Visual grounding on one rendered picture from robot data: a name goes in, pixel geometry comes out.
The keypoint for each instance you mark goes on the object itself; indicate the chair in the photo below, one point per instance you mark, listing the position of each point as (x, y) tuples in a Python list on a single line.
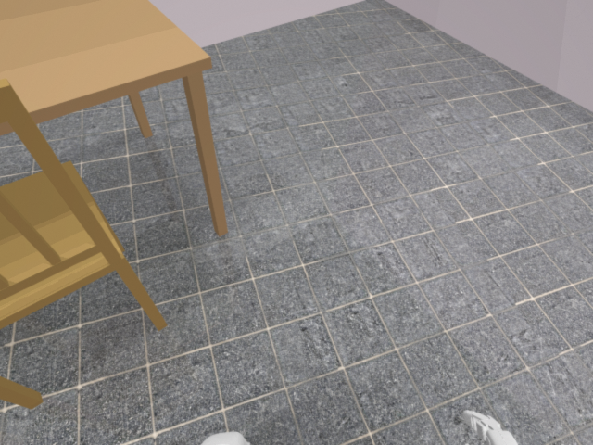
[(54, 239)]

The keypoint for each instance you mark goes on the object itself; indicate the right robot hand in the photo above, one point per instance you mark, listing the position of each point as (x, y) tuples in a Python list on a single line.
[(488, 429)]

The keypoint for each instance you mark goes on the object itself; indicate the table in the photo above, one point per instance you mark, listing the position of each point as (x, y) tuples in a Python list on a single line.
[(62, 56)]

